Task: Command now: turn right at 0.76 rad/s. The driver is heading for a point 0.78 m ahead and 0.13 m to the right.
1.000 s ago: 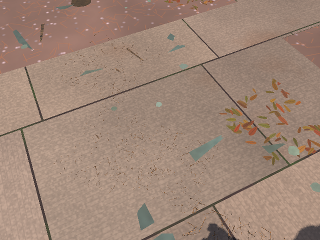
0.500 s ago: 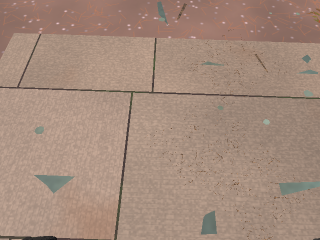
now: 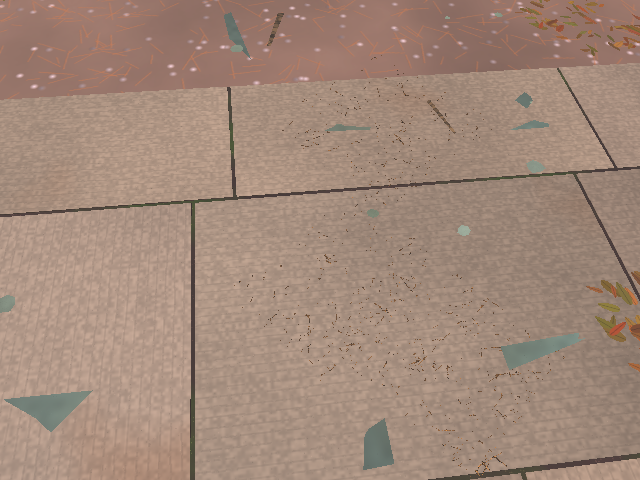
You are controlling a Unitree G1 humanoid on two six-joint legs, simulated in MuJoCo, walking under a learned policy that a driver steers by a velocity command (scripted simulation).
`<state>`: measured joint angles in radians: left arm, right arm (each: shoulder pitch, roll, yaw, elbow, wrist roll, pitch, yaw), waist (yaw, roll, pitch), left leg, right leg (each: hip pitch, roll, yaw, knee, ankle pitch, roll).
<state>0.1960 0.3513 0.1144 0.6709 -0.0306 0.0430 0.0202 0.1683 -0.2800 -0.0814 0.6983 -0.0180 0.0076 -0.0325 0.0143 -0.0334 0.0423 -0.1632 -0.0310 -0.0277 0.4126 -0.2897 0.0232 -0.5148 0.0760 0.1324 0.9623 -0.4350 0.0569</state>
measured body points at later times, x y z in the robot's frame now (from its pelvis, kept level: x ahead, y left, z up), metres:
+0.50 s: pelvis +0.02 -0.06 +0.00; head +0.07 -0.10 +0.44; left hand +0.29 +0.15 -0.07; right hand +0.06 -0.39 -0.10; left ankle +0.12 +0.09 -0.67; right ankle +0.01 -0.15 -0.74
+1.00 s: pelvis +0.07 -0.08 -0.01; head +0.10 -0.09 +0.44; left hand +0.30 +0.15 -0.09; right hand +0.10 -0.40 -0.11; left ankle +0.13 +0.06 -0.73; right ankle +0.01 -0.17 -0.74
